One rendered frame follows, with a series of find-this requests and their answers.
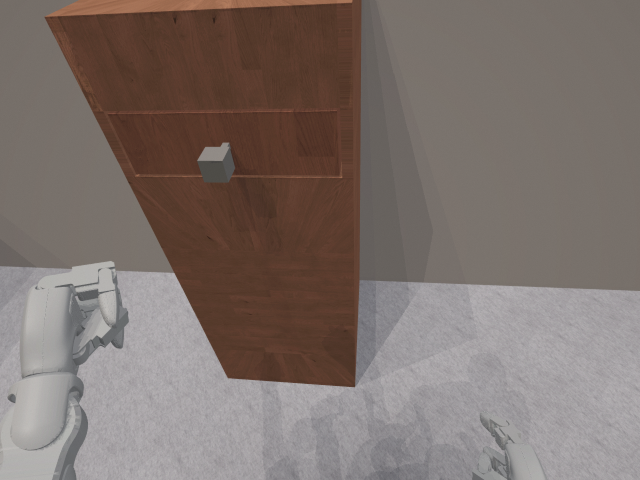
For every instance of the robot right hand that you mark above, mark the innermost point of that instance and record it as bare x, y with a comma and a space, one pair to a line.
520, 461

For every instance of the handle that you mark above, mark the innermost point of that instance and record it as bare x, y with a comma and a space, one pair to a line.
216, 164

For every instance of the left robot forearm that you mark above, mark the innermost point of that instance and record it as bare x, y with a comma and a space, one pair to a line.
42, 433

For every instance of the robot left hand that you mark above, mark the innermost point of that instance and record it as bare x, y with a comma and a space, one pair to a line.
52, 316

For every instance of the drawer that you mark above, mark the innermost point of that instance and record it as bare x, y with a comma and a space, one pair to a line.
302, 141

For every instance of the cabinet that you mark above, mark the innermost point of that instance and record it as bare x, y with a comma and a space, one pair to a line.
270, 264

